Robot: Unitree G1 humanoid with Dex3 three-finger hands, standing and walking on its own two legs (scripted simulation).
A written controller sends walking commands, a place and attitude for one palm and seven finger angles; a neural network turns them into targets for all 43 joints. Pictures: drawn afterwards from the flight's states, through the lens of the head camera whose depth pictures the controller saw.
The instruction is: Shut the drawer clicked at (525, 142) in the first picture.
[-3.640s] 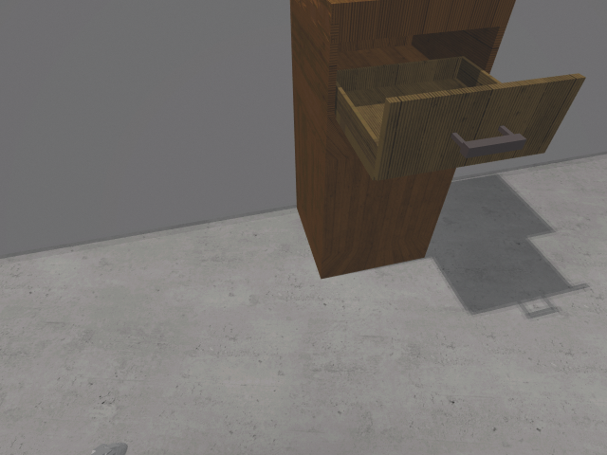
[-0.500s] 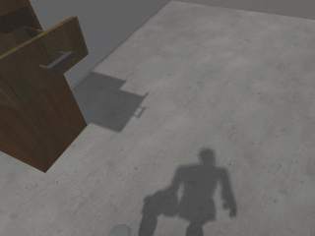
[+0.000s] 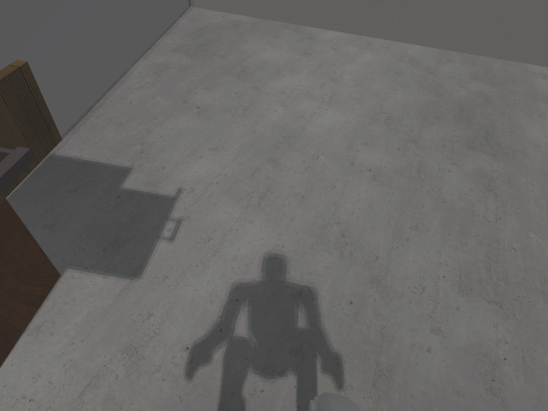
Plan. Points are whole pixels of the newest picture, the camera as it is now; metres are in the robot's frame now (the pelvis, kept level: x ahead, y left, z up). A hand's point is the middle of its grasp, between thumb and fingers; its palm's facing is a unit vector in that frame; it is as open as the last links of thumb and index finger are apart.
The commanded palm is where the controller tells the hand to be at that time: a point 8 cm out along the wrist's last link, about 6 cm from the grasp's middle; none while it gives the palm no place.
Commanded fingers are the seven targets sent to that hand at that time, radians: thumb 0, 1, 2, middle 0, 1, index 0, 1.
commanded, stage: walk to a spot facing it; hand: left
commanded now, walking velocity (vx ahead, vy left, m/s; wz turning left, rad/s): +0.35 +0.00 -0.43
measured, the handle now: out of the picture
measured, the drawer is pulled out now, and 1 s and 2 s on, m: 0.30 0.30 0.30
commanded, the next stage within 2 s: turn to face it in 1.20 s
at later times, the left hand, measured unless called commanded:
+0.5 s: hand (234, 301) +0.36 +0.09 -0.18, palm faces -0.16 -0.97 -0.18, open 7.2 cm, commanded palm none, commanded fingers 0.00 0.90 0.90 -0.20 -0.30 -0.20 -0.30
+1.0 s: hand (222, 262) +0.46 +0.14 -0.19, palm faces -0.24 -0.96 -0.13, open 7.4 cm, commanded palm none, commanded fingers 0.00 0.90 0.90 -0.20 -0.30 -0.20 -0.30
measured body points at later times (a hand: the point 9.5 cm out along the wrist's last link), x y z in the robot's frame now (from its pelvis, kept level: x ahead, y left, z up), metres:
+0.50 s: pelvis +0.22 -0.06 -0.02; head +0.24 -0.06 +0.43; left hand +0.37 +0.15 -0.16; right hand +0.12 -0.25 -0.17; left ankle +0.17 +0.10 -0.64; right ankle +0.24 -0.12 -0.75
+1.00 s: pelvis +0.45 -0.04 -0.01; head +0.46 -0.02 +0.44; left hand +0.47 +0.19 -0.18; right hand +0.46 -0.28 -0.14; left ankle +0.50 +0.04 -0.75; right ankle +0.36 -0.15 -0.65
